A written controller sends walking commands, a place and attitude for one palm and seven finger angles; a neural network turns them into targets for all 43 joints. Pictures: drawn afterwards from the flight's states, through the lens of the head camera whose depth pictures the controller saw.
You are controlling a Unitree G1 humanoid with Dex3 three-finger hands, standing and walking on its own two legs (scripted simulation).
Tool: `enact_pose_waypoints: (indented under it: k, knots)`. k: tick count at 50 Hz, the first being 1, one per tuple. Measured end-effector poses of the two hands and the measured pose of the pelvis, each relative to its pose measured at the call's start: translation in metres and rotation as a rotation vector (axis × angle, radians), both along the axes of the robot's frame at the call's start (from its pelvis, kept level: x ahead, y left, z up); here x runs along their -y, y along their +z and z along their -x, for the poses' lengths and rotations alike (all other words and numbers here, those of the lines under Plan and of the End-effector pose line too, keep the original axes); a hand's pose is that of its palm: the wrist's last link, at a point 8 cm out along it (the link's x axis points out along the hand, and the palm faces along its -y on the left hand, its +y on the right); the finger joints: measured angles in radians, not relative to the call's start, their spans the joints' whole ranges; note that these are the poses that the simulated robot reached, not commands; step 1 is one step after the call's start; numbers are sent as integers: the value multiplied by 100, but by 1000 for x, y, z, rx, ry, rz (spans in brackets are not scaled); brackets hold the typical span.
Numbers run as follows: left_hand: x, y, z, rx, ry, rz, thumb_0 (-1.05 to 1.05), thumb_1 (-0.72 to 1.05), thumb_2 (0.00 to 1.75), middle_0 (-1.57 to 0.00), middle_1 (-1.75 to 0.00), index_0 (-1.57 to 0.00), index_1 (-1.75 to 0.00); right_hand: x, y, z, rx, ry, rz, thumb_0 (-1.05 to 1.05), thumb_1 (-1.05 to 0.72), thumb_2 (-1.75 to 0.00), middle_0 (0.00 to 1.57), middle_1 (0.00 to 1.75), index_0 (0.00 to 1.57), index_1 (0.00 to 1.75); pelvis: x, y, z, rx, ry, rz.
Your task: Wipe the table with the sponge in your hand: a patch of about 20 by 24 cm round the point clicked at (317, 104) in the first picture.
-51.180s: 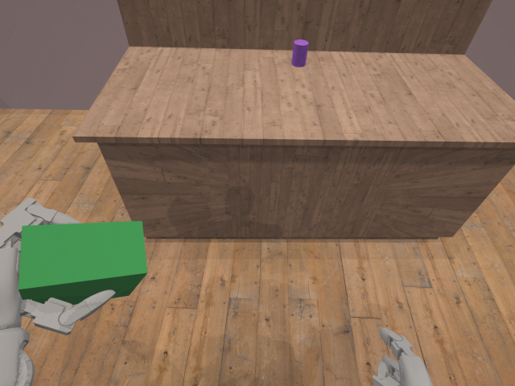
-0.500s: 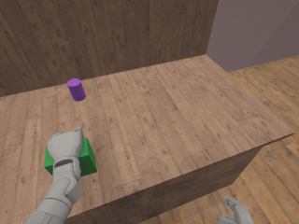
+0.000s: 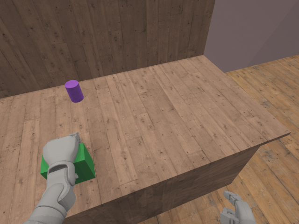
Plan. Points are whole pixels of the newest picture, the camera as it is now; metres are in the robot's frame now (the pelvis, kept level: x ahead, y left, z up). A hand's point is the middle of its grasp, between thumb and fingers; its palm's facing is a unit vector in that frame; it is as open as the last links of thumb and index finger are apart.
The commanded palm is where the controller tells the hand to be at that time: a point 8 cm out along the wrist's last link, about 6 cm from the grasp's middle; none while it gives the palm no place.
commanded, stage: lift the sponge slowly off the table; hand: left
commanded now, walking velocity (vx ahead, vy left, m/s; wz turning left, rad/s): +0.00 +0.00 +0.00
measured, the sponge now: (72, 169) +0.28 +0.28 -0.05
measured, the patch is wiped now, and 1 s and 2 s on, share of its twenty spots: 1.00 1.00 1.00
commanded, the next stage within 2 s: bring the sponge back beside the body in 1.76 s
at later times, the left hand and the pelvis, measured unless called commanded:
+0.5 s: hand (68, 164) +0.26 +0.26 +0.01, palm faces -0.05 -0.11 -0.99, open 10.2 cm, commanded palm +0.24 +0.25 +0.08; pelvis -0.01 +0.01 +0.01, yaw +1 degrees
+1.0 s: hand (66, 156) +0.27 +0.25 +0.05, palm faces -0.01 -0.11 -0.99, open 10.2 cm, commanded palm +0.24 +0.25 +0.12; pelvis -0.01 -0.01 +0.01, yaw +0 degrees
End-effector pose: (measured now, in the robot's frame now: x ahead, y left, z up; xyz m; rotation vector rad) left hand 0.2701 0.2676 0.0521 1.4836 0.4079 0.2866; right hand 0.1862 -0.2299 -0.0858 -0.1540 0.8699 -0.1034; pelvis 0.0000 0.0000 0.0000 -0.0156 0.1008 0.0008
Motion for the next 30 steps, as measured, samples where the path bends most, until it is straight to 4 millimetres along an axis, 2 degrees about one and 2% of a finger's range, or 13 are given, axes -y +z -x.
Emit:
enact_pose_waypoints:
  k: [8, 16, 22, 30]
  knots:
    - [2, 4, 14, 14, -11, 24, 0, -49, 104, -69, -135, -69, -140, -3, 5, -5, 26, 7, -2, 1, -91, -90, 20, 30, 20, 30, -3, 2, 1, 25, 0, 1]
    - [4, 7, 21, 6, -10, 44, 0, -50, 104, -71, -133, -71, -138, -15, 9, -11, 48, 39, -6, 1, -91, -90, 20, 30, 20, 30, -6, 4, 7, 51, 8, 0]
    - [7, 10, 23, 3, -31, 49, 0, -51, 104, -72, -132, -72, -136, -24, 11, -13, 63, 63, -13, 1, -91, -90, 20, 30, 20, 30, -6, 5, 11, 68, 10, -2]
    - [10, 27, 19, 43, -40, 29, 0, -52, 104, -73, -131, -73, -135, -30, 11, -14, 69, 79, -28, 1, -91, -90, 20, 30, 20, 30, -5, 6, 13, 81, 10, -5]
